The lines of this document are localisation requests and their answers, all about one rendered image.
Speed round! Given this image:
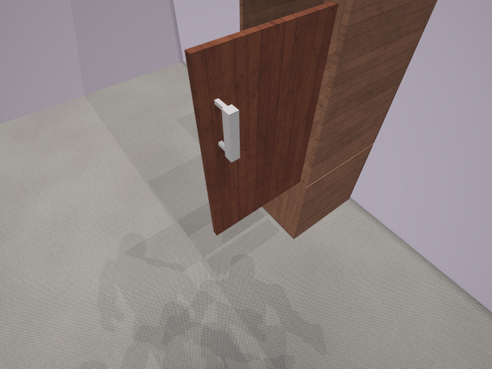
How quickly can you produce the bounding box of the handle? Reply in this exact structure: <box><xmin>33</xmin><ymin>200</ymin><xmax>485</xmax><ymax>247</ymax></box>
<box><xmin>214</xmin><ymin>98</ymin><xmax>240</xmax><ymax>162</ymax></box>

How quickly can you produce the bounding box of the cupboard door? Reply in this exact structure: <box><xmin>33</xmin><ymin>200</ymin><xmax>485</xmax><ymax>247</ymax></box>
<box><xmin>184</xmin><ymin>1</ymin><xmax>339</xmax><ymax>235</ymax></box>

